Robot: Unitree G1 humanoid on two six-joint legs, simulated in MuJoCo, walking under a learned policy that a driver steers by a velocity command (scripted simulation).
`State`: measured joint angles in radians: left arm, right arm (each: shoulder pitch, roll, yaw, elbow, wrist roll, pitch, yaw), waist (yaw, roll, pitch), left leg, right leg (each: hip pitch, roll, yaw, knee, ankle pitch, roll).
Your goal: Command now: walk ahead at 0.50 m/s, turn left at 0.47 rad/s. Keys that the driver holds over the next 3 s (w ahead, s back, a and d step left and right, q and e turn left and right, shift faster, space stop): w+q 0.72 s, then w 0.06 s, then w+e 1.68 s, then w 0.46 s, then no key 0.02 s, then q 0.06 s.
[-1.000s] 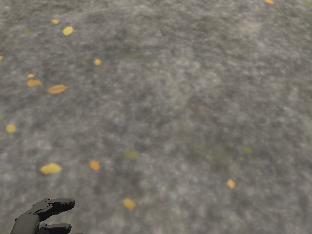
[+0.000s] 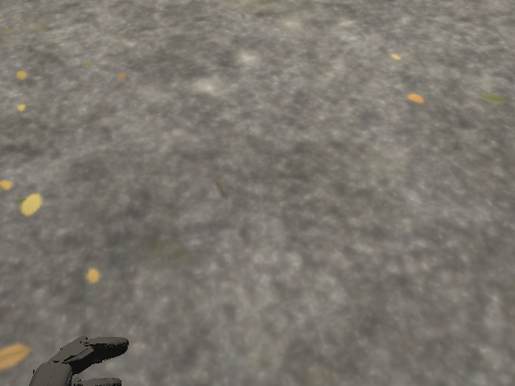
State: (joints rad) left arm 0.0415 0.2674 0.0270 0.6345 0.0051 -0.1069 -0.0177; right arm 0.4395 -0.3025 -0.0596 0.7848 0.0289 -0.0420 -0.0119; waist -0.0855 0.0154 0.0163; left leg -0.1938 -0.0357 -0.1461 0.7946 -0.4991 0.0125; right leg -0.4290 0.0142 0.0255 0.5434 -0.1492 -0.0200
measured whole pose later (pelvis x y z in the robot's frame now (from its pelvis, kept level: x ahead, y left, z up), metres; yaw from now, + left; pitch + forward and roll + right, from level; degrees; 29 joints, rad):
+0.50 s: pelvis +0.25 +0.06 -0.01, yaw +18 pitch +1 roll -2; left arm 0.33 0.32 0.07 0.85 -0.01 -0.05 0.01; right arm 0.07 -0.29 -0.06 0.57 0.02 -0.02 0.05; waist 0.06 0.02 0.07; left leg -0.51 -0.01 0.05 0.63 -0.13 0.10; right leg -0.03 -0.08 -0.19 0.72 -0.51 0.03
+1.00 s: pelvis +0.53 +0.12 -0.01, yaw +27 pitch +2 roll +0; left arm 0.09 0.29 0.03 0.71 0.00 -0.11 -0.04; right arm 0.36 -0.32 -0.06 0.75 0.00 -0.04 -0.01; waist -0.05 0.00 0.01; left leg -0.06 -0.05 -0.11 0.59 -0.45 0.04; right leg -0.47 0.03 -0.01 0.53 -0.11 -0.06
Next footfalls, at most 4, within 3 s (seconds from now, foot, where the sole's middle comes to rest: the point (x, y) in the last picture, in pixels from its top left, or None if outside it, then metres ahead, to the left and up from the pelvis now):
0.46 left None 0.37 0.18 -0.76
0.98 right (215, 305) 0.71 0.10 -0.76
1.48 left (120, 253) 0.90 0.38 -0.76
1.98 right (204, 174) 1.20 0.13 -0.76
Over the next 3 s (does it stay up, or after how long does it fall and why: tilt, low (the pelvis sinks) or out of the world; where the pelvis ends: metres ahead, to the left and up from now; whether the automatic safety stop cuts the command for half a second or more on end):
stays up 1.56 0.06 0.00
